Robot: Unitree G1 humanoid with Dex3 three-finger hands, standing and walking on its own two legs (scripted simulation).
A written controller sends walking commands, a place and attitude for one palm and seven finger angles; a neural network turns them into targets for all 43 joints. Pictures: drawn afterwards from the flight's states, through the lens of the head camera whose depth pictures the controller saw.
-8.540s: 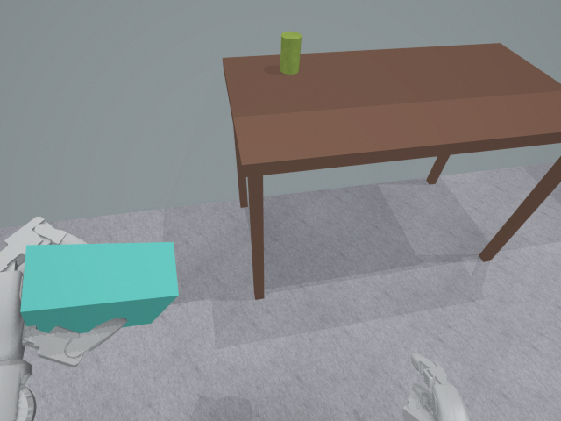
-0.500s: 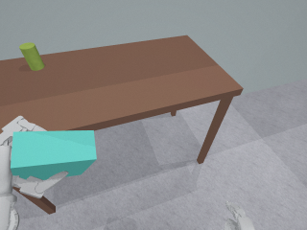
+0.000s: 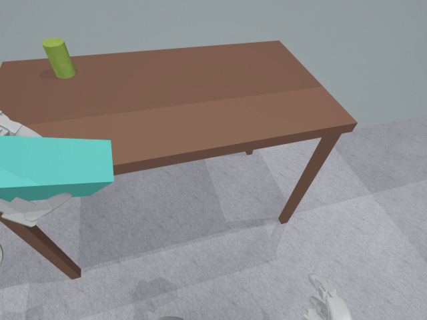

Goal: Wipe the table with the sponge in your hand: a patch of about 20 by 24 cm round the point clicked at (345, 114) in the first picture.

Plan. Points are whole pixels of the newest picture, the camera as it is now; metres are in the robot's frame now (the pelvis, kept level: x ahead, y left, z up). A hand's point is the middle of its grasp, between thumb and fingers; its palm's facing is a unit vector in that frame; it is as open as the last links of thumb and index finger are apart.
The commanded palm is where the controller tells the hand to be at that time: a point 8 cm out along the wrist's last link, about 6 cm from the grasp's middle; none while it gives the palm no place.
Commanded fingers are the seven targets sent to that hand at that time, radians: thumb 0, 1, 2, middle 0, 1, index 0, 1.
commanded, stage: look again from close up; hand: left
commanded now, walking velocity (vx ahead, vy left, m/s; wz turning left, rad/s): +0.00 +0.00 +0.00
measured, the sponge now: (68, 172) +0.26 +0.25 +0.17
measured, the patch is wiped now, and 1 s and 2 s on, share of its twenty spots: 0.00 0.00 0.00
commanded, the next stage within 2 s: shuffle to correct the standing spot in 0.16 s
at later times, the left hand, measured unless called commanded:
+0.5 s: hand (57, 153) +0.29 +0.28 +0.17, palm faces +0.42 -0.84 -0.33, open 10.2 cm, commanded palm +0.24 +0.32 +0.18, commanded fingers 0.00 0.10 1.30 -1.20 -1.60 -1.20 -1.60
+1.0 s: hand (78, 99) +0.42 +0.31 +0.17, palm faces +0.37 -0.82 -0.45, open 10.2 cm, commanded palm +0.35 +0.34 +0.18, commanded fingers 0.00 0.10 1.30 -1.20 -1.60 -1.20 -1.60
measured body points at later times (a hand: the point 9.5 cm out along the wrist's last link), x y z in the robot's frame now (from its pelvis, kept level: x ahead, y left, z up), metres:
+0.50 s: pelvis +0.08 +0.04 +0.00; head +0.08 +0.05 +0.45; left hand +0.26 +0.33 +0.19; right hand +0.27 -0.17 -0.06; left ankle +0.07 +0.09 -0.73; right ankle +0.08 -0.09 -0.73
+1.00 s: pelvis +0.18 +0.07 -0.02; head +0.21 +0.08 +0.43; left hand +0.39 +0.35 +0.19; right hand +0.34 -0.16 -0.10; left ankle +0.24 +0.18 -0.73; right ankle +0.12 -0.04 -0.67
